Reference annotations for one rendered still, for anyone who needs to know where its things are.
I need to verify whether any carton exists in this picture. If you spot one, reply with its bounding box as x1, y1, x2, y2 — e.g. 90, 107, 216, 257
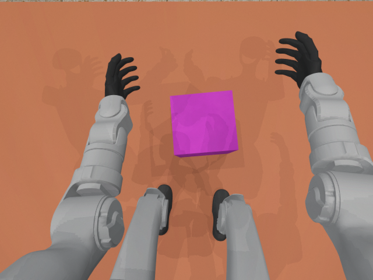
170, 90, 238, 158

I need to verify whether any robot left upper arm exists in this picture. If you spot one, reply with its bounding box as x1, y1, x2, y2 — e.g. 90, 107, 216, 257
0, 195, 125, 280

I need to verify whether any robot right upper arm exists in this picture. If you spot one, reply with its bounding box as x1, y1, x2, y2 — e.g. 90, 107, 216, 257
305, 170, 373, 280

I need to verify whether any left robot forearm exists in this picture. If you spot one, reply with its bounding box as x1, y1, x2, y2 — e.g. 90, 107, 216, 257
50, 95, 133, 241

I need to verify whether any left robot foot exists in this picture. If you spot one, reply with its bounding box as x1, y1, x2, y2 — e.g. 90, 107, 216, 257
158, 184, 173, 236

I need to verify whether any robot left hand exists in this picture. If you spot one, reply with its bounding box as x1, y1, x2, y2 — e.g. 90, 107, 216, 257
105, 53, 140, 99

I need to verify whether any right robot forearm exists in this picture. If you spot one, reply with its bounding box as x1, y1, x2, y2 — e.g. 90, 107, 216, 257
299, 72, 373, 175

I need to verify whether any robot right hand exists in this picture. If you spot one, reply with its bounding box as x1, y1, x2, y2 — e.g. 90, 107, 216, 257
275, 31, 322, 89

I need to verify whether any robot left thigh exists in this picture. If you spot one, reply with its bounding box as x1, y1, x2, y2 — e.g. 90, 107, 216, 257
110, 194, 168, 280

